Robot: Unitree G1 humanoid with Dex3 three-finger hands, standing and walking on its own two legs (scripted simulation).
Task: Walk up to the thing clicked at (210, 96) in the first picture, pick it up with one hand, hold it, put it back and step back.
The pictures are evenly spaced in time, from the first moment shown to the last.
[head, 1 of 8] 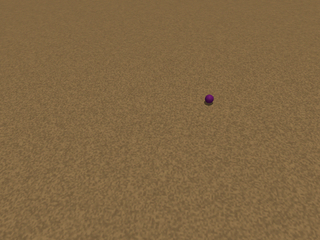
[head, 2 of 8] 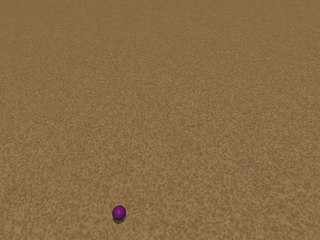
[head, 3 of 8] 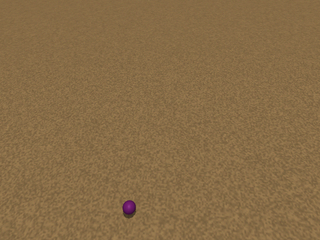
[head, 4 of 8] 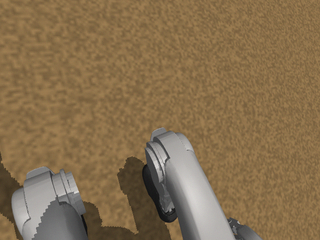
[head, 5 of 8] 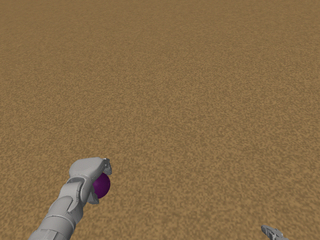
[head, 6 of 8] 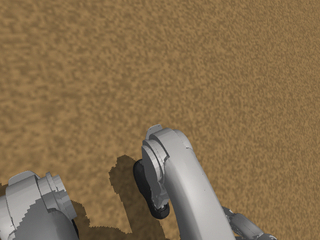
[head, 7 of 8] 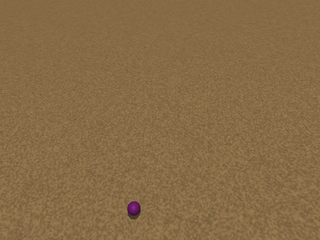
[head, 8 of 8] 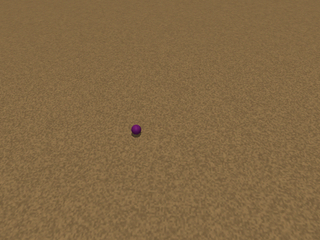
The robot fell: no
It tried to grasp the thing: yes
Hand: left
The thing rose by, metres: 0.67
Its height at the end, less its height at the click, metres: +0.00
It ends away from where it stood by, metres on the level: 0.01
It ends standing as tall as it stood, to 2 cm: yes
